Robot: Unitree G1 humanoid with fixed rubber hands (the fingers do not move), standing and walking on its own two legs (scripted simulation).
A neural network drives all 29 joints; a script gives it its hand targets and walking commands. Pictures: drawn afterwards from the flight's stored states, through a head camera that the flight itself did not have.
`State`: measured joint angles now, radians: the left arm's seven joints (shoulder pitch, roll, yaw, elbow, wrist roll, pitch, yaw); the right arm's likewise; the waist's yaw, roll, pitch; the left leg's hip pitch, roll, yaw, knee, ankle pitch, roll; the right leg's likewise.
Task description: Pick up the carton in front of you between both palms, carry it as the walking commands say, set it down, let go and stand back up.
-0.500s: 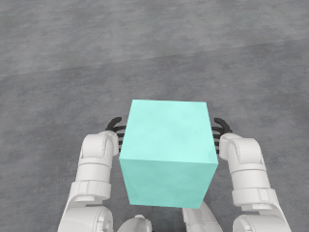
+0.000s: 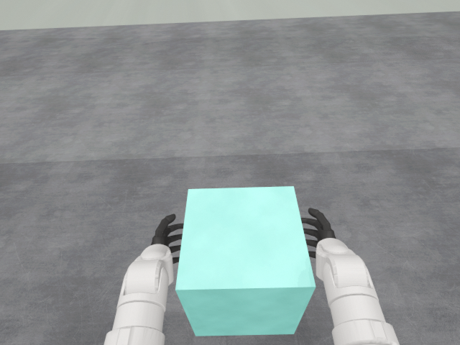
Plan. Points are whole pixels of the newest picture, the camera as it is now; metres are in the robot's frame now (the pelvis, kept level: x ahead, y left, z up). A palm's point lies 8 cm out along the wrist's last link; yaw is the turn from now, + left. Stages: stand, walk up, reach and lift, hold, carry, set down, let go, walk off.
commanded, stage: carry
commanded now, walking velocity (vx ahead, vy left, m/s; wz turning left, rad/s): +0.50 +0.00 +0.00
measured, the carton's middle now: (242, 264) +0.31 +0.03 -0.06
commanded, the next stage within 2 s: none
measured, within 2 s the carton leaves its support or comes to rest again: neither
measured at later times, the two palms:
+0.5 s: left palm (214, 147) +0.51 +0.10 +0.09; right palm (351, 143) +0.53 -0.20 +0.09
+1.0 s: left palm (215, 89) +0.82 +0.13 +0.07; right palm (315, 89) +0.81 -0.17 +0.07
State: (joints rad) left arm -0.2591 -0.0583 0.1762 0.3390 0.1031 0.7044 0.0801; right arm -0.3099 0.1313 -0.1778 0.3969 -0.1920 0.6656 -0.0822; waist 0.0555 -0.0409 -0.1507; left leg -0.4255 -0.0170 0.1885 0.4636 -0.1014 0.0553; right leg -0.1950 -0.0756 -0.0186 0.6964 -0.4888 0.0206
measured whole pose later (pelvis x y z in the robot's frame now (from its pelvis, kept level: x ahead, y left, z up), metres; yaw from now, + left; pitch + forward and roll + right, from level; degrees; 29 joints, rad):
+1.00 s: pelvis +0.55 +0.00 +0.01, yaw -2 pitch +5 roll +0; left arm -0.16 -0.14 0.13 -0.24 0.13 1.21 0.09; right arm -0.16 0.13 -0.11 -0.21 -0.12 1.17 -0.09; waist -0.02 -0.02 -0.08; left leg -0.35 0.05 0.24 0.43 -0.16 0.06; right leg -0.45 -0.06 -0.08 1.10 -0.38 0.00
